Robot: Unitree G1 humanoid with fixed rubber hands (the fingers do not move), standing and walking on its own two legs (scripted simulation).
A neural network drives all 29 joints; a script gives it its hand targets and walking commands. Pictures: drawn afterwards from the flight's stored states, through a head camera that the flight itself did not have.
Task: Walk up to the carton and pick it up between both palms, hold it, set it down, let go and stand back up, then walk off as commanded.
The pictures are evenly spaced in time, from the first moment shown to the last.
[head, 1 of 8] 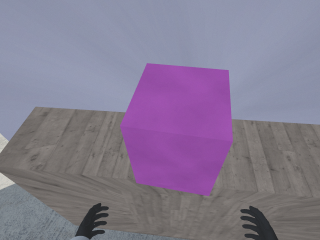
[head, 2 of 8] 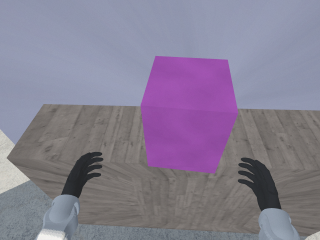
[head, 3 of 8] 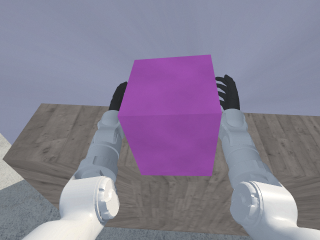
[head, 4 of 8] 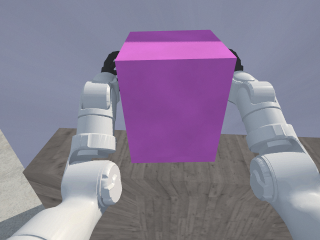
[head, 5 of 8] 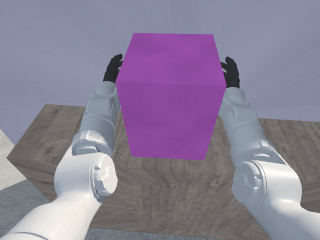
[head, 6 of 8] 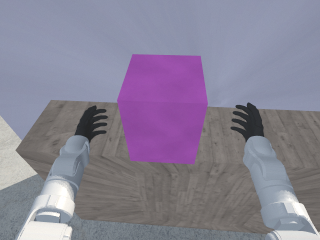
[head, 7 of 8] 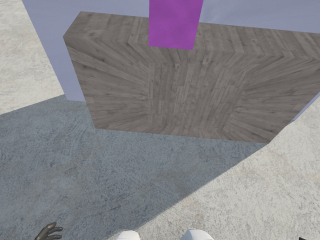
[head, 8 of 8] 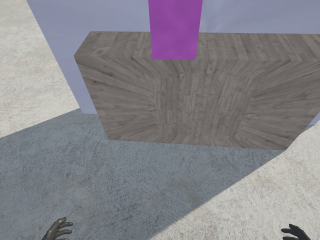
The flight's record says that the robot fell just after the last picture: no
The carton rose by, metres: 0.20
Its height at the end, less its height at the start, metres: +0.00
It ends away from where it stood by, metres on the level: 0.08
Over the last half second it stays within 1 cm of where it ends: yes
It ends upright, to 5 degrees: yes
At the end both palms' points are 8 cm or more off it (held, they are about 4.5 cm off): yes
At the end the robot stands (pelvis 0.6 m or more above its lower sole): yes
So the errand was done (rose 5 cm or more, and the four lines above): yes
